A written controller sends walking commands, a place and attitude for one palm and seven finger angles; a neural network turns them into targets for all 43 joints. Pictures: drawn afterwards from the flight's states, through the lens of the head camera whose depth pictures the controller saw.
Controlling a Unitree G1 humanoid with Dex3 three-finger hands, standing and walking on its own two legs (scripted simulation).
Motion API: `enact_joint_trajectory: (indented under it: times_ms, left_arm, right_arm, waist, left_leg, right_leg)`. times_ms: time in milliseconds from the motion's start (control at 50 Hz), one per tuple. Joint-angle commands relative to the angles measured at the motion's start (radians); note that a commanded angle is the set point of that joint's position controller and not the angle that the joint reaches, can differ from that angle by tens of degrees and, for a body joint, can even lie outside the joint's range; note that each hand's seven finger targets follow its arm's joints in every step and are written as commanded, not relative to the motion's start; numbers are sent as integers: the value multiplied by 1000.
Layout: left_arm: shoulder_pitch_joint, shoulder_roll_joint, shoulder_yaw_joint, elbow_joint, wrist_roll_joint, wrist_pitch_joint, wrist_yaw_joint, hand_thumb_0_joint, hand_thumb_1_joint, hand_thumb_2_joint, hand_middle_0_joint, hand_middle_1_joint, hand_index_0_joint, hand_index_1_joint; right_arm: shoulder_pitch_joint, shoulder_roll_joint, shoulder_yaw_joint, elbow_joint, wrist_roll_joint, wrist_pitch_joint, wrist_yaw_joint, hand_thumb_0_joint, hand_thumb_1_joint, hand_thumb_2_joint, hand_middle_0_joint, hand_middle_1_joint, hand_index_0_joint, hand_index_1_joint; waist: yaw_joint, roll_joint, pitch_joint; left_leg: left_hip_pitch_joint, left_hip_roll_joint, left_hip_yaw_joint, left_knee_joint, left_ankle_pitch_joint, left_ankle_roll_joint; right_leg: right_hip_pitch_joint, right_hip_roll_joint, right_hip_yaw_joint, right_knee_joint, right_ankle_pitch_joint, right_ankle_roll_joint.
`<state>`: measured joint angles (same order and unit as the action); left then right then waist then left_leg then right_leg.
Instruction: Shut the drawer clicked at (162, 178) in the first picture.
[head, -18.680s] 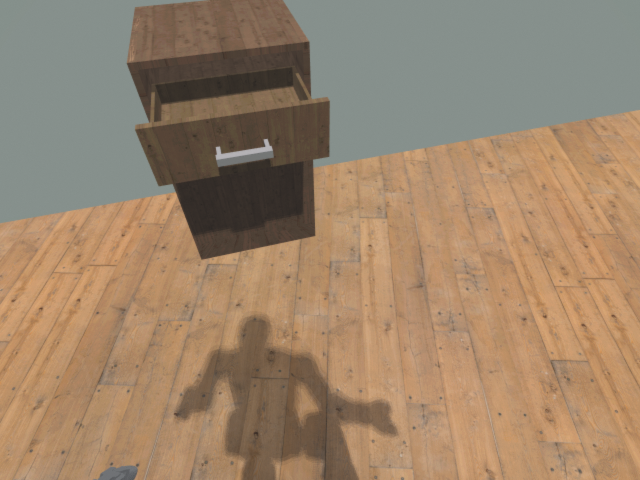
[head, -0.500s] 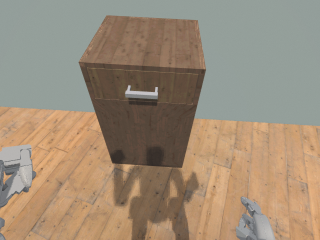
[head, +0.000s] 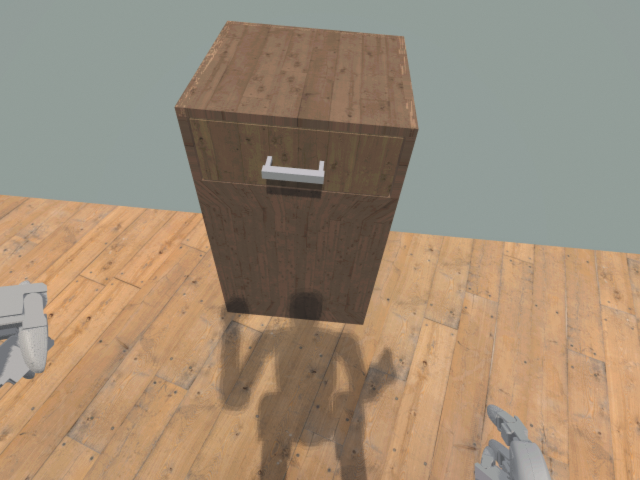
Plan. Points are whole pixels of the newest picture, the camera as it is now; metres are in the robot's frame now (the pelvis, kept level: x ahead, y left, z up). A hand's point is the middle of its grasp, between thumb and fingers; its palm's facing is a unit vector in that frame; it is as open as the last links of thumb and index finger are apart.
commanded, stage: step back with the hand held close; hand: left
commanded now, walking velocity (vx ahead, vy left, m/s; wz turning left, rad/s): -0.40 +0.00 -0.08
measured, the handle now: (294, 168) +0.72 +0.07 -0.06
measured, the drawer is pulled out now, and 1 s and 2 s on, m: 0.00 0.00 0.00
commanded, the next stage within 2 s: stop stepping back and stand still in 0.46 s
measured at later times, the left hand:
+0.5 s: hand (17, 478) +0.11 +0.22 +0.17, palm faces +0.21 -0.82 -0.53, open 3.2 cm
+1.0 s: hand out of the picture +0.00 +0.20 +0.18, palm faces +0.25 -0.84 -0.48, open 3.2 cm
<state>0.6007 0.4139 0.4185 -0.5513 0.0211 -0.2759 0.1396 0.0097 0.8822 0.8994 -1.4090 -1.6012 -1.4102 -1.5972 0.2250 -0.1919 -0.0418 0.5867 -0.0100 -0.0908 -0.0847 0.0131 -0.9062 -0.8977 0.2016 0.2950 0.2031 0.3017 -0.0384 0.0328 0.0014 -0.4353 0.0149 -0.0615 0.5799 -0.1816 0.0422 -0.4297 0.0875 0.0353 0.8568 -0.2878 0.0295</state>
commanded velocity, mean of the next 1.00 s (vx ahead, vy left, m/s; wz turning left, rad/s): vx -0.09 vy -0.02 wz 0.01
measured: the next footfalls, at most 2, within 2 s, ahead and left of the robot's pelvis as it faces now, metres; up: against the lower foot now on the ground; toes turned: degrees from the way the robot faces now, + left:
right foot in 0.12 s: -0.11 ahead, -0.12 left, +0.00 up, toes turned -2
left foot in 0.78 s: -0.16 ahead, +0.12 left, +0.00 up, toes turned -5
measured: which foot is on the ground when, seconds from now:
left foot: down 0.00-0.58, up 0.60-0.76, down 0.78-1.00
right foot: up 0.00-0.10, down 0.12-0.78, up 0.80-1.00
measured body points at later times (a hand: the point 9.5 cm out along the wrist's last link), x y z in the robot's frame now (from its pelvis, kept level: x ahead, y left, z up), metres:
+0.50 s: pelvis -0.11 -0.01 +0.00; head -0.10 +0.00 +0.45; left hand +0.09 +0.26 +0.20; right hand +0.04 -0.29 -0.05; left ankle +0.03 +0.08 -0.73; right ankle -0.15 -0.11 -0.73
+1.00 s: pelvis -0.22 -0.01 +0.00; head -0.23 +0.01 +0.45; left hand -0.02 +0.25 +0.20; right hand -0.11 -0.23 -0.09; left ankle -0.20 +0.13 -0.73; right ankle -0.18 -0.10 -0.72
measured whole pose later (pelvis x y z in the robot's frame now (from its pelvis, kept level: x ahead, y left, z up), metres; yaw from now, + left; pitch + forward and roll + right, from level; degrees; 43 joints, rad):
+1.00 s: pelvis -0.22 -0.01 +0.00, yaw -7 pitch -2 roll +0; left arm 0.64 0.42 0.38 -0.58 0.00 -0.20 0.14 0.01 0.89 0.90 -1.41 -1.60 -1.41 -1.60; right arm 0.31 -0.13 0.06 0.63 -0.02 -0.15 -0.05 0.01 -0.90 -0.90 0.21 0.30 0.21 0.30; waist -0.05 -0.03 -0.02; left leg -0.20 0.03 0.01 0.51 -0.28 -0.01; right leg -0.35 0.00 -0.09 0.65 -0.39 0.00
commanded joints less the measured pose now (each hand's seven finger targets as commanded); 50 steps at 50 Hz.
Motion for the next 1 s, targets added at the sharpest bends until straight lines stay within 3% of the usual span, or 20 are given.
enact_joint_trajectory:
  times_ms: [0, 60, 140, 200, 240, 280, 340, 380, 420, 460, 520, 560, 600, 640, 720, 760, 800, 880, 940, 980]
  left_arm:
    - [39, 105, 97, -230, -33, -65, 26, 0, 900, 900, -1400, -1600, -1400, -1600]
    - [2, 96, 39, -221, -56, -78, 9, 0, 900, 900, -1400, -1600, -1400, -1600]
    - [-135, 172, 74, -241, -46, -108, -2, 0, 900, 900, -1400, -1600, -1400, -1600]
    - [-54, 228, 134, -288, -72, -88, -7, 0, 900, 900, -1400, -1600, -1400, -1600]
    - [94, 245, 202, -243, -85, -81, -16, 0, 900, 900, -1400, -1600, -1400, -1600]
    - [134, 234, 207, -228, -92, -84, -22, 0, 900, 900, -1400, -1600, -1400, -1600]
    - [116, 210, 174, -173, -95, -66, -36, 0, 900, 900, -1400, -1600, -1400, -1600]
    - [89, 205, 146, -149, -105, -62, -41, 0, 900, 900, -1400, -1600, -1400, -1600]
    - [72, 176, 105, -149, -118, -58, -40, 0, 900, 900, -1400, -1600, -1400, -1600]
    - [41, 155, 103, -172, -101, -49, -30, 0, 900, 900, -1400, -1600, -1400, -1600]
    - [31, 176, 102, -224, -90, -34, -16, 0, 900, 900, -1400, -1600, -1400, -1600]
    - [24, 235, 116, -284, -66, -38, -1, 0, 900, 900, -1400, -1600, -1400, -1600]
    - [-34, 230, 132, -292, -44, -17, 6, 0, 900, 900, -1400, -1600, -1400, -1600]
    - [-41, 174, 96, -263, -46, -7, 6, 0, 900, 900, -1400, -1600, -1400, -1600]
    - [-138, 117, 36, -173, -32, -5, 38, 0, 900, 900, -1400, -1600, -1400, -1600]
    - [-229, 111, 8, -233, -11, -20, 50, 0, 900, 900, -1400, -1600, -1400, -1600]
    - [-116, 141, 56, -145, -25, -15, 41, 0, 900, 900, -1400, -1600, -1400, -1600]
    - [-5, 120, 35, -256, -27, 9, 21, 0, 900, 900, -1400, -1600, -1400, -1600]
    - [63, 142, 67, -222, -35, 18, 26, 0, 900, 900, -1400, -1600, -1400, -1600]
    - [47, 172, 94, -179, -23, 20, 31, 0, 900, 900, -1400, -1600, -1400, -1600]
  right_arm:
    - [-115, -156, -53, -143, -6, -100, 3, 0, -900, -900, 200, 300, 200, 300]
    - [-94, -150, -29, -70, -23, -116, 17, 0, -900, -900, 200, 300, 200, 300]
    - [-78, -138, -29, -35, -34, -84, 20, 0, -900, -900, 200, 300, 200, 300]
    - [-124, -114, -21, -117, 8, -61, 13, 0, -900, -900, 200, 300, 200, 300]
    - [-173, -107, -8, -171, 25, -39, 11, 0, -900, -900, 200, 300, 200, 300]
    - [-191, -109, 7, -192, 32, -25, 7, 0, -900, -900, 200, 300, 200, 300]
    - [-166, -143, 8, -176, 14, -12, 0, 0, -900, -900, 200, 300, 200, 300]
    - [-126, -160, -11, -161, 8, -12, 5, 0, -900, -900, 200, 300, 200, 300]
    - [-116, -174, -18, -156, 1, -36, 10, 0, -900, -900, 200, 300, 200, 300]
    - [-141, -189, -28, -164, -8, -54, 9, 0, -900, -900, 200, 300, 200, 300]
    - [-169, -168, -27, -183, 5, -46, 17, 0, -900, -900, 200, 300, 200, 300]
    - [-113, -137, -36, -167, 16, -38, 24, 0, -900, -900, 200, 300, 200, 300]
    - [-82, -146, -43, -143, -10, -29, 25, 0, -900, -900, 200, 300, 200, 300]
    - [-70, -97, -7, -158, -1, -23, 8, 0, -900, -900, 200, 300, 200, 300]
    - [-45, -143, 9, -92, -12, -85, -33, 0, -900, -900, 200, 300, 200, 300]
    - [-16, -161, 9, -119, 1, -112, -32, 0, -900, -900, 200, 300, 200, 300]
    - [-19, -146, 0, -119, 4, -120, -23, 0, -900, -900, 200, 300, 200, 300]
    - [-59, -119, 20, -105, -3, -132, 21, 0, -900, -900, 200, 300, 200, 300]
    - [-91, -140, 21, -111, -7, -108, 20, 0, -900, -900, 200, 300, 200, 300]
    - [-102, -132, 12, -119, -12, -79, 11, 0, -900, -900, 200, 300, 200, 300]
  waist:
    - [41, 160, -88]
    - [28, 168, -97]
    - [24, 55, -282]
    - [31, -201, -398]
    - [58, -226, -324]
    - [49, -138, -214]
    - [26, 11, -156]
    - [17, 99, -194]
    - [28, 182, -172]
    - [46, 218, -82]
    - [62, 81, -60]
    - [50, -304, -30]
    - [31, -258, -44]
    - [8, -158, -30]
    - [11, 75, -1]
    - [17, 287, -4]
    - [26, 131, -45]
    - [26, 115, -14]
    - [37, 140, -10]
    - [47, 2, 5]
  left_leg:
    - [-110, 216, -141, -299, -203, 104]
    - [203, 190, -131, -244, 125, 56]
    - [512, 129, 52, -73, 691, 0]
    - [494, 38, 145, -26, 515, -8]
    - [334, 2, 158, 7, 204, -14]
    - [209, -14, 142, 4, 45, -18]
    - [307, 42, 89, -148, 520, -10]
    - [441, 125, 35, -161, 614, 29]
    - [326, 210, -64, -324, 308, 68]
    - [-39, 257, -105, -505, -266, 95]
    - [-117, 135, 24, -313, -352, 25]
    - [181, -108, 120, 394, -238, -82]
    - [89, -53, 43, 668, -226, -73]
    - [154, 23, 56, 427, -205, -52]
    - [240, 34, 64, -207, -245, -3]
    - [247, 274, -299, -376, -329, 91]
    - [310, 304, -315, -357, -128, 121]
    - [244, 254, -187, -306, 62, 109]
    - [15, 205, -70, -280, -212, 72]
    - [-194, 97, 27, -60, -445, 26]
  right_leg:
    - [255, -20, -10, -142, -113, -12]
    - [89, -43, -19, -438, -56, -29]
    - [68, -101, 18, -470, 483, -8]
    - [189, -146, -14, -453, 947, 115]
    - [226, -204, 7, -468, 974, 90]
    - [209, -237, 35, -479, 896, 44]
    - [135, -141, -23, -418, 734, 37]
    - [29, -64, -49, -366, 314, 51]
    - [68, -15, -35, -228, -158, 15]
    - [285, -2, -31, -113, -205, -23]
    - [301, -59, -7, -378, -178, -35]
    - [-273, -417, 456, -885, -591, -167]
    - [-303, -408, 370, -796, -499, -216]
    - [-207, -304, 152, -661, -342, -155]
    - [-14, -200, 71, -458, -260, -77]
    - [-78, -104, -32, -92, -144, -14]
    - [-146, -82, -39, 33, -156, -2]
    - [-47, -116, -64, -40, -120, -21]
    - [261, -83, -132, -273, -87, -27]
    - [416, -150, 28, -432, -214, -90]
